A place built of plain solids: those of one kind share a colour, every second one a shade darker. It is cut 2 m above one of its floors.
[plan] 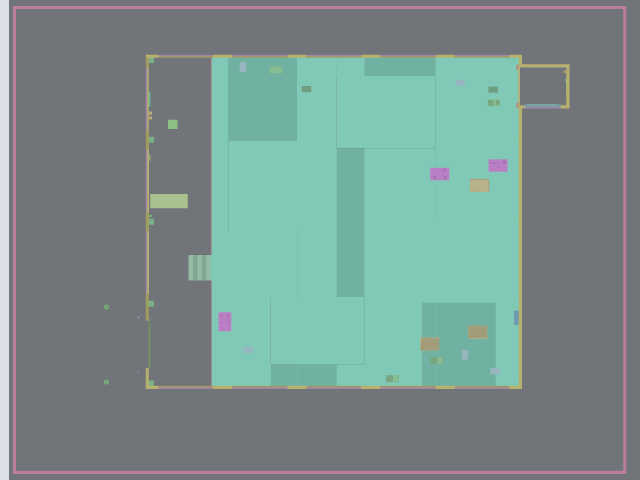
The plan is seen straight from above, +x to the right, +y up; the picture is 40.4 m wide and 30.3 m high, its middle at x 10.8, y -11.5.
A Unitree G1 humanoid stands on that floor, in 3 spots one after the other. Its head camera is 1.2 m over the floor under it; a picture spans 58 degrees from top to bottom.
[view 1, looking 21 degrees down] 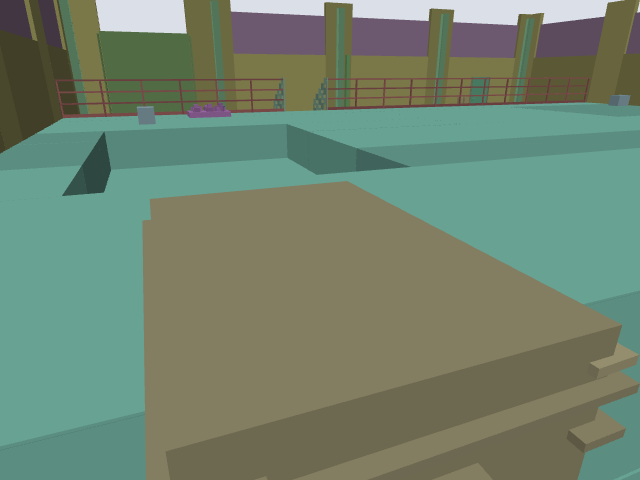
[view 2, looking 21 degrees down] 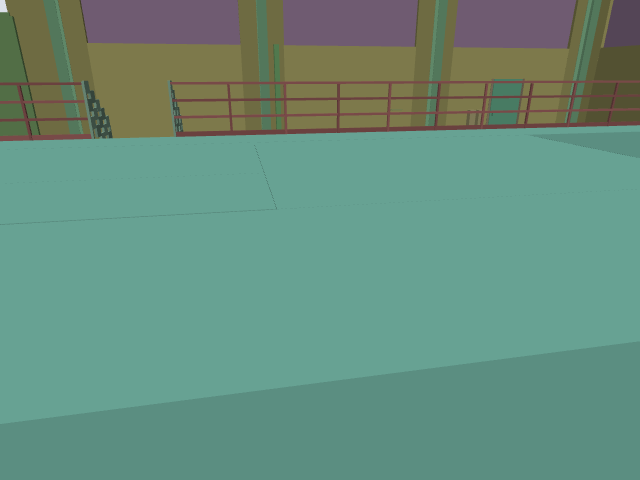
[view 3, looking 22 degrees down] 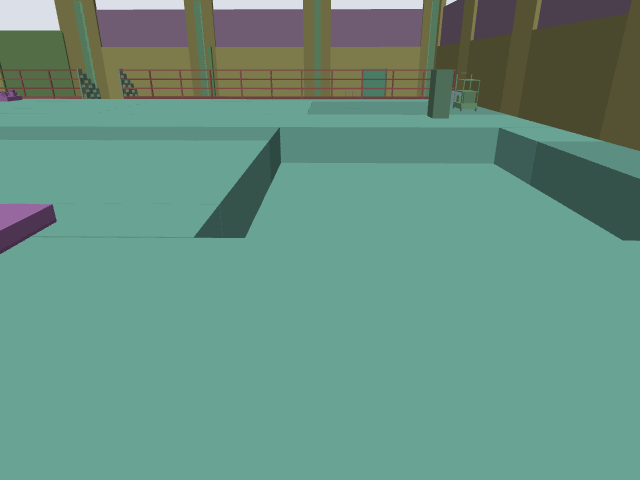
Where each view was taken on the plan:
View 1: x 18.70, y -18.40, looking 159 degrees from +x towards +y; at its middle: pallet_stack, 1.10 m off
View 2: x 13.30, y -11.30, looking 169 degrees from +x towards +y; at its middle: raised_floor_bank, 3.35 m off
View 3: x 21.10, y -4.70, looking -179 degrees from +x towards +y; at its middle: raised_floor_bank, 3.20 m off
